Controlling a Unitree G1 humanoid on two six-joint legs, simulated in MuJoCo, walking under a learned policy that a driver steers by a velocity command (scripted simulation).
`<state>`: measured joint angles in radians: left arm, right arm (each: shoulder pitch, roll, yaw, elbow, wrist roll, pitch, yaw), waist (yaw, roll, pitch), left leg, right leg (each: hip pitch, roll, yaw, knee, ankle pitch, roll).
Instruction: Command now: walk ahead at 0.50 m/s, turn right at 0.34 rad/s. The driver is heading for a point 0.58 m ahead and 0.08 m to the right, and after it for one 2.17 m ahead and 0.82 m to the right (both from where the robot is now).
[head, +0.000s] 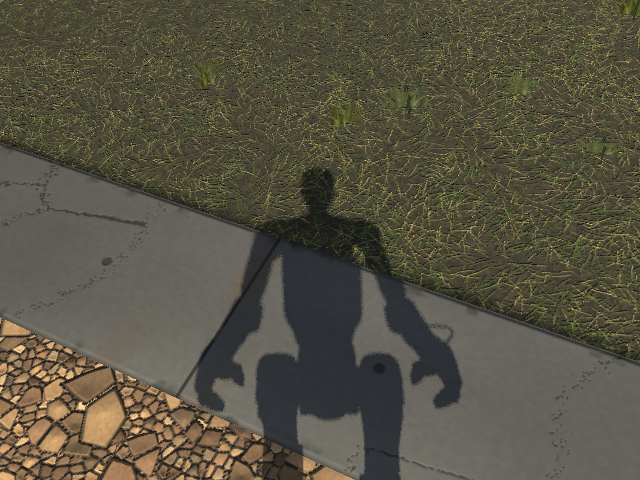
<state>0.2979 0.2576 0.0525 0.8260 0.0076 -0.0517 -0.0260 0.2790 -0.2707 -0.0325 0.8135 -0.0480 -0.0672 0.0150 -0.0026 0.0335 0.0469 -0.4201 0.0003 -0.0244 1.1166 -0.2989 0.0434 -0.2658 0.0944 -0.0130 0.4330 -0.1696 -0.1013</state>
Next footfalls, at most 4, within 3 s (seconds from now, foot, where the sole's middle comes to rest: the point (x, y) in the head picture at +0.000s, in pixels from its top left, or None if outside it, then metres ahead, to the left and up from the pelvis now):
0.34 left None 0.35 0.08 -0.78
0.76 right None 0.22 -0.10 -0.78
1.24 left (357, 428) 0.59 -0.02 -0.78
1.78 right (429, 338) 0.80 -0.19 -0.78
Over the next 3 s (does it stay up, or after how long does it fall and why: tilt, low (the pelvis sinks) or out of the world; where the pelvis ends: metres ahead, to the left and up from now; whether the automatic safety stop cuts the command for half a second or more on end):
stays up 0.87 -0.12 0.01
